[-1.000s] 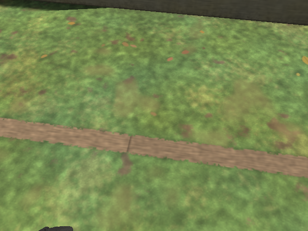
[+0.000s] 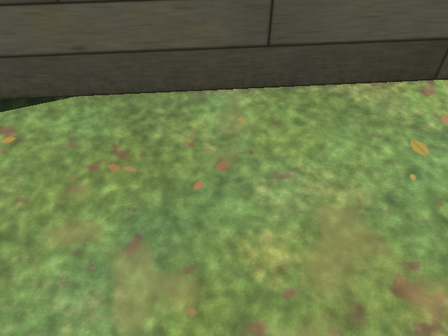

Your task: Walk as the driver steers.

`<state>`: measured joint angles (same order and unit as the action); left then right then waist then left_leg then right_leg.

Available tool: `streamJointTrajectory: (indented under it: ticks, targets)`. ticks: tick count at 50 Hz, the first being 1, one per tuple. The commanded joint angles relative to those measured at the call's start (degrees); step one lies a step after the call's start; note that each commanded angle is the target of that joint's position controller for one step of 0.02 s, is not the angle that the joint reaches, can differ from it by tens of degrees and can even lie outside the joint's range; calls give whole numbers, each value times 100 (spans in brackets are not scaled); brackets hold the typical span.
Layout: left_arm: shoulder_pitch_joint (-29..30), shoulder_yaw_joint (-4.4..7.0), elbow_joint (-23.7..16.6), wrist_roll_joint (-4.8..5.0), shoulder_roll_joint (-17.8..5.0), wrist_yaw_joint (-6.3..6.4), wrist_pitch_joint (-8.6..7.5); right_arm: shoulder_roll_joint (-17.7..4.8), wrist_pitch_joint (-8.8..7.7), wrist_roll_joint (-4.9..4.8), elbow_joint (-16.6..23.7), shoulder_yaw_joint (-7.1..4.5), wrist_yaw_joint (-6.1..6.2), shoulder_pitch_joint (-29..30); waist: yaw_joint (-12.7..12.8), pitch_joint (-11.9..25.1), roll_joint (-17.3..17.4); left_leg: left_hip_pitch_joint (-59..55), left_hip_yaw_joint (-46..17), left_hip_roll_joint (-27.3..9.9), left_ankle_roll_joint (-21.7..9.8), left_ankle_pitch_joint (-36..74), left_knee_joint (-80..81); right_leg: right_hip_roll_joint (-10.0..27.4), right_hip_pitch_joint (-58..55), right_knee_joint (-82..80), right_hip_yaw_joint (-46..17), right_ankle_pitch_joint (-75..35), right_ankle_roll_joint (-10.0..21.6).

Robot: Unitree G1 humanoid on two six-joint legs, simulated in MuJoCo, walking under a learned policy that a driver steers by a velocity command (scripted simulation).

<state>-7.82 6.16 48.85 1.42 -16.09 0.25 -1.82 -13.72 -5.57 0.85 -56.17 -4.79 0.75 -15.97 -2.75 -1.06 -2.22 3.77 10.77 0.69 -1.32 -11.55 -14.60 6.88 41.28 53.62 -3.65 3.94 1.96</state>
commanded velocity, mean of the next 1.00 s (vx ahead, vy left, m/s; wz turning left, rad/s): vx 0.50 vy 0.00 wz -0.58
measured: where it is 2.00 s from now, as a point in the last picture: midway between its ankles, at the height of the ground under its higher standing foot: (393, 210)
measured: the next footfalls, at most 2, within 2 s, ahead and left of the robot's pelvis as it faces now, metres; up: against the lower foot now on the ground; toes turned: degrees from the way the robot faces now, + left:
right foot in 0.22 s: +0.27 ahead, -0.16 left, +0.00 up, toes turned -11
left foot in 0.72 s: +0.61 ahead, -0.05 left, +0.00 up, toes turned -28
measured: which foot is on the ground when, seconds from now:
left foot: down 0.00-0.22, up 0.24-0.70, down 0.72-1.00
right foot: up 0.00-0.20, down 0.22-0.72, up 0.74-1.00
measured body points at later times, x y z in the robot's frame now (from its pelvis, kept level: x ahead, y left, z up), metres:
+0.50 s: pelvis +0.27 -0.09 +0.00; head +0.29 -0.12 +0.45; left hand +0.39 +0.16 -0.11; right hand +0.39 -0.40 -0.10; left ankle +0.46 +0.06 -0.68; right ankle +0.23 -0.15 -0.75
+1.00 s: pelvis +0.54 -0.14 +0.00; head +0.57 -0.16 +0.45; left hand +0.84 -0.01 -0.09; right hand +0.42 -0.40 -0.12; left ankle +0.57 -0.04 -0.75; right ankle +0.53 -0.33 -0.67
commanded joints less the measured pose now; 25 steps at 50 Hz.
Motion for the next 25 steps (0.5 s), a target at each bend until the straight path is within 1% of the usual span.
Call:
streamJointTrajectory:
  ticks: [1, 3, 5, 6, 7, 8, 9, 10, 11, 12, 13, 14, 15, 16, 17, 18, 20, 22, 23, 25]
  targets:
    - [294, -81, -380, -31, 6, -133, -31, -846, -81, -43, 423, -142, 73, 454, 124, -220, 490, 319, -375, -1545, -737, 1345, 805, 62, -277, -774, 169, -675, -5]
    - [686, -122, -559, -31, 1, -208, -18, -963, -34, -93, 363, -175, 87, 230, -8, -356, 438, -32, -233, -1658, -716, 1340, 736, 29, -209, -1157, 316, -583, 38]
    - [948, -136, -737, -22, -56, -274, 3, -1060, 36, -152, 313, -213, 80, 56, -61, -441, 460, -474, -136, -1794, -657, 1502, 542, -21, -131, -1419, 434, -210, 133]
    - [1008, -128, -813, -20, -104, -304, 14, -1113, 75, -183, 303, -234, 76, 17, -42, -445, 497, -660, -80, -1853, -617, 1794, 372, -84, -173, -1510, 532, 77, 205]
    - [975, -103, -868, -22, -176, -327, 23, -1188, 110, -209, 319, -258, 77, 49, 37, -377, 566, -776, 8, -1876, -564, 2498, 103, -208, -386, -1583, 678, 389, 298]
    - [814, -55, -886, -27, -279, -336, 36, -1282, 146, -237, 347, -285, 82, 101, 173, -203, 675, -850, 97, -1874, -505, 3492, -310, -404, -772, -1607, 867, 705, 404]
    - [363, 31, -813, -19, -425, -330, 48, -1357, 192, -265, 372, -305, 85, 174, 451, 83, 735, -838, 209, -1807, -429, 4415, -1032, -662, -1421, -1707, 1062, 895, 533]
    - [-540, 193, -569, 2, -681, -302, 49, -1337, 237, -286, 411, -285, 88, 269, 941, 532, 618, -504, 388, -1573, -267, 4710, -2218, -980, -2661, -2119, 1184, 572, 726]
    - [-1566, 425, -312, 12, -1238, -190, 80, -1164, 222, -159, 522, -212, 103, 211, 1302, 1093, 32, 933, 428, -1328, 40, 3187, -4031, -489, -4494, -2265, 117, 494, 1063]
    - [-1409, 477, -341, 65, -1860, -159, 23, -284, 57, 48, 887, 55, 28, -165, 579, 1466, -1439, 3510, -120, -121, 386, -1956, -5952, 902, -6130, -2953, -3158, 1397, 2078]
    - [-1666, 325, -521, -41, -1445, -183, -54, -673, -205, -197, 975, 17, -54, 374, 955, 2096, -806, 4131, -1429, 3, 272, -2259, -6584, 1240, -6445, -3759, -4326, 1802, 2233]
    - [-1471, 225, -480, -93, -1104, -191, -134, -876, -325, -389, 1120, -38, -98, 861, 986, 1388, -515, 4643, -1448, -256, 121, -1709, -6548, 1105, -6084, -3782, -3511, 1213, 1936]
    - [-1108, 164, -553, -51, -895, -177, -182, -839, -381, -309, 1069, -19, -69, 888, 765, 1018, -116, 4406, -1477, -528, 24, -1195, -6082, 849, -5302, -3704, -2751, 674, 1709]
    - [-645, 104, -656, -48, -699, -167, -193, -884, -368, -158, 993, -66, -22, 858, 512, 731, 85, 3934, -1488, -716, 49, -886, -5567, 627, -4454, -3736, -2186, 127, 1546]
    - [-399, 39, -757, -95, -544, -146, -208, -943, -291, -120, 976, -114, -17, 763, 314, 635, 42, 3498, -1533, -834, 75, -692, -5259, 478, -3910, -3859, -1882, -275, 1476]
    - [-359, 26, -788, -107, -544, -123, -221, -919, -209, -108, 1008, -130, -22, 735, 223, 595, 34, 3274, -1530, -833, 133, -596, -5022, 419, -3625, -3977, -1809, -447, 1479]
    - [-506, 52, -759, -61, -686, -56, -254, -770, -95, -43, 1093, -110, -10, 858, 181, 452, 106, 3220, -1432, -756, 295, -336, -4451, 321, -3282, -4096, -1543, -827, 1499]
    - [-708, 90, -715, -45, -833, 24, -259, -653, -56, -2, 1252, -66, 6, 1298, 289, 268, 80, 3343, -1385, -634, 427, 308, -3650, 187, -3119, -4157, -1325, -899, 1427]
    - [-785, 91, -696, -38, -837, 50, -249, -604, -56, -2, 1316, -41, -5, 1507, 358, 209, 16, 3279, -1380, -553, 449, 708, -3207, 75, -3030, -4149, -1211, -794, 1338]
    - [-930, 85, -658, -27, -814, 75, -223, -525, -77, -39, 1427, 6, -53, 1870, 504, 108, -158, 3017, -1355, -364, 437, 1394, -2383, -113, -2852, -4111, -1067, -436, 1163]
Velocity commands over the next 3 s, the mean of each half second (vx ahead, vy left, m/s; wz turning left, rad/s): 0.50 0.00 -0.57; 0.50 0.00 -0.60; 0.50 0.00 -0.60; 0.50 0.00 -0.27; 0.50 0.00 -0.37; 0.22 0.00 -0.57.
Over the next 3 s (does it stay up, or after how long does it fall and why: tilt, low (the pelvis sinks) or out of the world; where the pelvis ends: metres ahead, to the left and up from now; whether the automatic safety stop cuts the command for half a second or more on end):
stays up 1.08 -1.00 -0.01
